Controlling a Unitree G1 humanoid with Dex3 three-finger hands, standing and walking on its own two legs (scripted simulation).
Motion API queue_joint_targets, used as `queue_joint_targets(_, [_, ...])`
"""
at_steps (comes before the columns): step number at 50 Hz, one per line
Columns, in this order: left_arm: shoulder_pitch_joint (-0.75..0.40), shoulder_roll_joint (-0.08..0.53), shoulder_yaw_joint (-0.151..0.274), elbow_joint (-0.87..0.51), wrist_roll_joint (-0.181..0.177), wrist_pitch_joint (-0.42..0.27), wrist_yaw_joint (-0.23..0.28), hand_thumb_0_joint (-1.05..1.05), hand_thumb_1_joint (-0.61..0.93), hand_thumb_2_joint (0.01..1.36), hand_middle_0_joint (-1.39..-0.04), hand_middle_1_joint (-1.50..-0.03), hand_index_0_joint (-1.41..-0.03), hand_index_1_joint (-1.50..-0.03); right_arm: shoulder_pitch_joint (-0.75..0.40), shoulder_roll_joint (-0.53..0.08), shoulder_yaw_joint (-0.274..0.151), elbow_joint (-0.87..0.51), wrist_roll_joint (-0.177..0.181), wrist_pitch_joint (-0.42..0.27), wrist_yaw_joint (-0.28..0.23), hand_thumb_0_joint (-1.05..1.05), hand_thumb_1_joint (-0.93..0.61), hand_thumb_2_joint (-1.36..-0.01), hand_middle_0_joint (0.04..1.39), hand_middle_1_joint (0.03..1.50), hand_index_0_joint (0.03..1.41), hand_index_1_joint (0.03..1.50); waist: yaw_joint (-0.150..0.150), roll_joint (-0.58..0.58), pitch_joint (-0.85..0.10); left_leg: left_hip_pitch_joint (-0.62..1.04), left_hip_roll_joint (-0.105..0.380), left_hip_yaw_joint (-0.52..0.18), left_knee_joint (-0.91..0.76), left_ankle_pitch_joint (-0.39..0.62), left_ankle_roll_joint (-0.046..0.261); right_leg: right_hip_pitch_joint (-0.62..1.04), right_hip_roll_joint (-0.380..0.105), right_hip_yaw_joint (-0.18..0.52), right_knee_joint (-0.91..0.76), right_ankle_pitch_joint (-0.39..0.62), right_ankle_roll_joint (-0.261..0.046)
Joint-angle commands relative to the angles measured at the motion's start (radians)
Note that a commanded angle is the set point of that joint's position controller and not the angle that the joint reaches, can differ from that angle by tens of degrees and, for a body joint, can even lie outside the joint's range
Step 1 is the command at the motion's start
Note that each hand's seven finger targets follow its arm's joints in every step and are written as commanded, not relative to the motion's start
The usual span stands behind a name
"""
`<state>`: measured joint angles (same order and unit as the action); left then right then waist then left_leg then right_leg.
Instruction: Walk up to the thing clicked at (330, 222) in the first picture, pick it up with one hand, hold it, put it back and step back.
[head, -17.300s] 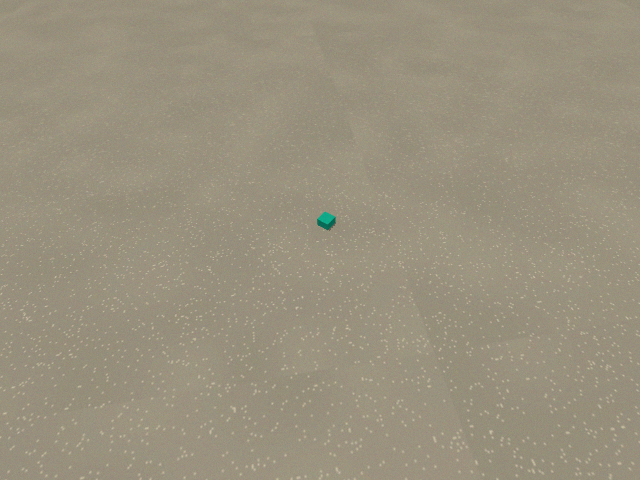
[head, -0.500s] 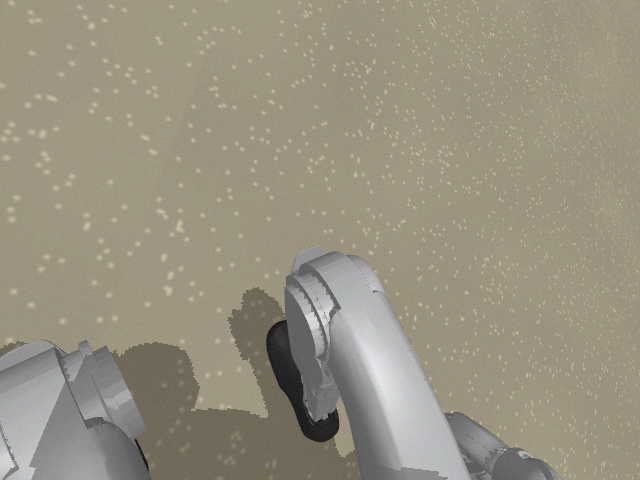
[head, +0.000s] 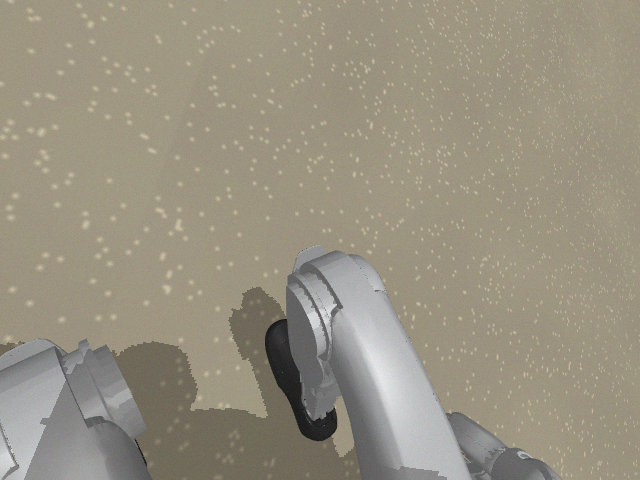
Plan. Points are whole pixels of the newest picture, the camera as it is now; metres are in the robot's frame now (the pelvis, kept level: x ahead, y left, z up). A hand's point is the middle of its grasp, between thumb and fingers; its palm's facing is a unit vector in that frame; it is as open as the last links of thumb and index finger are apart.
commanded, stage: close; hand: left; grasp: from above
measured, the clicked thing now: out of the picture +0.44 +0.37 -0.28
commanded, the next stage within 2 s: settle in 0.80 s
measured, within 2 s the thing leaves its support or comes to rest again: leaves its support in 1.18 s
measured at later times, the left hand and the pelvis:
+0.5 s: hand out of the picture +0.42 +0.37 -0.25, palm faces -0.42 -0.20 -0.89, open 9.1 cm; pelvis +0.00 +0.00 +0.00, yaw +0 degrees
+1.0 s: hand out of the picture +0.42 +0.37 -0.25, palm faces -0.42 -0.19 -0.89, open 8.6 cm; pelvis +0.00 +0.00 +0.00, yaw +0 degrees
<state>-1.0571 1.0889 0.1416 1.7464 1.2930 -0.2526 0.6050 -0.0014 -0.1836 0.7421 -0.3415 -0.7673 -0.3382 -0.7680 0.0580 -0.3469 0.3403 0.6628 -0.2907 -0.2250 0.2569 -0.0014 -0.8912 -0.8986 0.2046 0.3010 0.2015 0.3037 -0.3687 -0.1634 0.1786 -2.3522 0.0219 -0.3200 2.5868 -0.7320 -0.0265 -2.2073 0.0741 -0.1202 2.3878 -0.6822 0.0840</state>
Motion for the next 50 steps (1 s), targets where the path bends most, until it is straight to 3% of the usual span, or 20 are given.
queue_joint_targets(1, [-0.192,0.226,-0.002,-0.055,-0.014,0.01,0.038,0.0,-0.052,0.617,-0.42,-0.691,-0.437,-0.673,0.159,-0.334,-0.11,0.01,0.005,0.003,-0.014,0.0,-0.887,-0.898,0.2,0.299,0.2,0.299,-0.052,0.572,-0.58,0.499,0.039,0.139,-0.283,0.238,0.014,0.301,0.025,-0.165,-0.172,0.273,-0.086])
queue_joint_targets(5, [-0.234,0.24,0.011,-0.119,-0.028,0.012,0.025,0.0,0.006,0.566,-0.462,-0.656,-0.485,-0.633,0.182,-0.346,-0.121,0.012,0.006,-0.001,-0.016,0.0,-0.887,-0.897,0.2,0.299,0.2,0.299,-0.048,0.587,-0.632,0.528,0.037,0.13,-0.29,0.256,0.014,0.303,0.021,-0.169,-0.173,0.28,-0.088])
queue_joint_targets(8, [-0.192,0.206,-0.011,-0.08,-0.031,0.012,0.014,0.0,0.045,0.542,-0.493,-0.624,-0.515,-0.602,0.179,-0.338,-0.116,0.006,0.007,0.004,-0.015,0.0,-0.886,-0.897,0.2,0.299,0.2,0.299,-0.058,0.546,-0.616,0.503,0.037,0.133,-0.285,0.252,0.018,0.316,0.027,-0.168,-0.18,0.283,-0.084])
queue_joint_targets(10, [-0.233,0.236,0.005,-0.12,-0.042,0.0,0.014,0.0,0.098,0.503,-0.519,-0.617,-0.552,-0.584,0.178,-0.329,-0.106,0.005,0.012,0.005,-0.016,0.0,-0.886,-0.897,0.2,0.299,0.2,0.299,-0.047,0.561,-0.632,0.508,0.038,0.13,-0.281,0.258,0.018,0.322,0.021,-0.166,-0.175,0.287,-0.084])
queue_joint_targets(13, [-0.23,0.257,0.017,-0.144,-0.029,-0.007,0.016,0.0,0.142,0.476,-0.56,-0.577,-0.59,-0.546,0.178,-0.337,-0.108,0.004,0.009,0.011,-0.018,0.0,-0.886,-0.897,0.2,0.299,0.2,0.299,-0.039,0.59,-0.671,0.55,0.04,0.125,-0.283,0.302,0.012,0.33,0.024,-0.171,-0.167,0.313,-0.087])
queue_joint_targets(16, [-0.2,0.23,-0.002,-0.108,-0.023,-0.005,0.016,0.0,0.218,0.442,-0.609,-0.565,-0.647,-0.525,0.163,-0.327,-0.106,0.008,0.005,0.009,-0.015,0.0,-0.888,-0.897,0.2,0.299,0.199,0.299,-0.043,0.581,-0.617,0.521,0.037,0.138,-0.274,0.264,0.014,0.311,0.023,-0.168,-0.165,0.29,-0.085])
queue_joint_targets(18, [-0.228,0.277,0.036,-0.159,-0.016,-0.011,0.029,0.0,0.258,0.416,-0.636,-0.541,-0.677,-0.5,0.173,-0.338,-0.116,0.009,0.004,0.016,-0.019,0.0,-0.887,-0.897,0.2,0.299,0.2,0.299,-0.027,0.625,-0.675,0.552,0.037,0.136,-0.288,0.293,0.009,0.327,0.022,-0.167,-0.165,0.304,-0.092])
queue_joint_targets(20, [-0.18,0.224,0.004,-0.083,-0.003,0.003,0.025,0.0,0.291,0.384,-0.655,-0.524,-0.701,-0.477,0.17,-0.327,-0.115,0.014,0.002,0.018,-0.017,0.0,-0.887,-0.897,0.2,0.299,0.2,0.299,-0.04,0.59,-0.626,0.527,0.039,0.14,-0.276,0.289,0.012,0.304,0.025,-0.168,-0.162,0.304,-0.088])
queue_joint_targets(22, [-0.206,0.216,0.005,-0.107,-0.02,0.002,0.024,0.0,0.326,0.367,-0.676,-0.508,-0.724,-0.458,0.174,-0.328,-0.113,0.015,0.005,0.014,-0.015,0.0,-0.885,-0.896,0.2,0.299,0.2,0.299,-0.05,0.569,-0.599,0.504,0.035,0.141,-0.271,0.267,0.016,0.296,0.021,-0.167,-0.168,0.292,-0.084])
queue_joint_targets(25, [-0.206,0.245,0.016,-0.109,-0.02,0.002,0.025,0.0,0.388,0.323,-0.721,-0.494,-0.777,-0.437,0.171,-0.342,-0.124,0.01,0.011,0.015,-0.024,0.0,-0.887,-0.896,0.2,0.299,0.199,0.299,-0.038,0.571,-0.616,0.503,0.038,0.135,-0.288,0.248,0.015,0.296,0.022,-0.167,-0.175,0.272,-0.089])
queue_joint_targets(28, [-0.195,0.219,0.006,-0.104,-0.023,-0.001,0.022,0.0,0.485,0.345,-0.794,-0.485,-0.848,-0.429,0.174,-0.333,-0.119,0.008,0.005,0.018,-0.022,0.0,-0.886,-0.896,0.2,0.299,0.2,0.299,-0.043,0.559,-0.628,0.51,0.037,0.137,-0.28,0.263,0.018,0.313,0.024,-0.165,-0.174,0.287,-0.086])
queue_joint_targets(29, [-0.208,0.238,0.015,-0.112,-0.021,-0.004,0.024,0.0,0.508,0.37,-0.828,-0.479,-0.874,-0.432,0.175,-0.333,-0.116,0.009,0.005,0.019,-0.023,0.0,-0.887,-0.896,0.2,0.299,0.199,0.299,-0.04,0.569,-0.643,0.513,0.036,0.133,-0.284,0.266,0.016,0.308,0.023,-0.168,-0.17,0.287,-0.087])
queue_joint_targets(32, [-0.18,0.226,0.005,-0.072,-0.021,-0.001,0.02,0.0,0.604,0.394,-0.922,-0.456,-0.957,-0.422,0.166,-0.332,-0.114,0.002,0.004,0.019,-0.025,0.0,-0.889,-0.898,0.2,0.299,0.199,0.299,-0.047,0.539,-0.603,0.485,0.037,0.138,-0.281,0.233,0.02,0.307,0.025,-0.163,-0.184,0.268,-0.084])
queue_joint_targets(34, [-0.234,0.259,0.025,-0.148,-0.02,-0.007,0.025,0.0,0.667,0.367,-0.96,-0.449,-1.004,-0.405,0.173,-0.345,-0.126,0.006,0.007,0.021,-0.029,0.0,-0.889,-0.897,0.2,0.299,0.199,0.299,-0.028,0.608,-0.661,0.542,0.036,0.131,-0.298,0.263,0.009,0.302,0.017,-0.168,-0.161,0.281,-0.091])
queue_joint_targets(36, [-0.185,0.21,-0.003,-0.09,-0.016,0.003,0.014,0.0,0.7,0.383,-1.002,-0.423,-1.036,-0.39,0.163,-0.328,-0.118,0.004,0.004,0.02,-0.023,0.0,-0.889,-0.897,0.2,0.299,0.199,0.299,-0.038,0.577,-0.616,0.518,0.036,0.132,-0.285,0.255,0.012,0.274,0.02,-0.172,-0.157,0.275,-0.087])
queue_joint_targets(40, [-0.199,0.241,0.021,-0.123,-0.022,-0.007,0.022,0.0,0.762,0.35,-1.052,-0.396,-1.087,-0.361,0.163,-0.346,-0.127,0.004,0.003,0.027,-0.028,0.0,-0.89,-0.898,0.2,0.299,0.199,0.299,-0.027,0.599,-0.648,0.531,0.036,0.132,-0.294,0.274,0.01,0.297,0.019,-0.169,-0.161,0.29,-0.089])
queue_joint_targets(43, [-0.193,0.205,-0.008,-0.088,-0.011,-0.005,0.016,0.0,0.798,0.381,-1.103,-0.36,-1.122,-0.342,0.161,-0.329,-0.116,0.007,0.0,0.028,-0.028,0.0,-0.888,-0.897,0.2,0.299,0.199,0.299,-0.05,0.57,-0.581,0.487,0.034,0.137,-0.293,0.217,0.014,0.277,0.022,-0.167,-0.17,0.251,-0.088])
queue_joint_targets(46, [-0.206,0.219,0.011,-0.107,-0.018,-0.008,0.023,0.0,0.861,0.396,-1.189,-0.401,-1.223,-0.37,0.172,-0.335,-0.118,0.008,-0.004,0.025,-0.027,0.0,-0.899,-0.899,0.2,0.3,0.2,0.3,-0.04,0.575,-0.623,0.507,0.034,0.131,-0.294,0.232,0.014,0.286,0.019,-0.17,-0.168,0.261,-0.088])
queue_joint_targets(48, [-0.196,0.204,-0.007,-0.085,-0.017,-0.004,0.015,0.0,0.898,0.434,-1.244,-0.366,-1.26,-0.354,0.168,-0.323,-0.111,0.007,0.002,0.019,-0.021,0.0,-0.9,-0.899,0.2,0.3,0.2,0.3,-0.046,0.557,-0.594,0.51,0.035,0.127,-0.284,0.235,0.013,0.267,0.014,-0.172,-0.159,0.265,-0.084])
queue_joint_targets(50, [-0.224,0.222,0.004,-0.128,-0.016,-0.008,0.018,0.0,0.939,0.414,-1.264,-0.365,-1.289,-0.343,0.182,-0.328,-0.112,0.008,-0.003,0.021,-0.021,0.0,-0.899,-0.899,0.2,0.3,0.2,0.3,-0.048,0.58,-0.63,0.517,0.033,0.132,-0.285,0.252,0.015,0.292,0.018,-0.169,-0.164,0.281,-0.085])
